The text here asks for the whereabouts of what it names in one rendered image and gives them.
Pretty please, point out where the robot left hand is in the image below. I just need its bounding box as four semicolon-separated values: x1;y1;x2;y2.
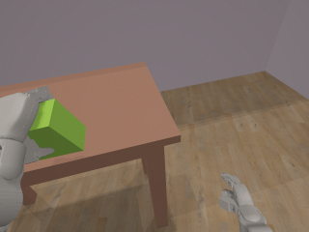
0;85;55;164

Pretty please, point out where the robot right hand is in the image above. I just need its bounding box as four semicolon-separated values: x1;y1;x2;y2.
218;172;255;214

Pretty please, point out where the robot left forearm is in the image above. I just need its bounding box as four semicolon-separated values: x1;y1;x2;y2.
0;138;27;232

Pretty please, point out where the robot right forearm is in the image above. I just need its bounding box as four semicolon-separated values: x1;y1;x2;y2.
238;204;273;232

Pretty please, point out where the table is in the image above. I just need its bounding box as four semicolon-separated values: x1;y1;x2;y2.
0;62;182;228

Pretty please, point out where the sponge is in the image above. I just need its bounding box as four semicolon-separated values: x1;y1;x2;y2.
27;99;86;160

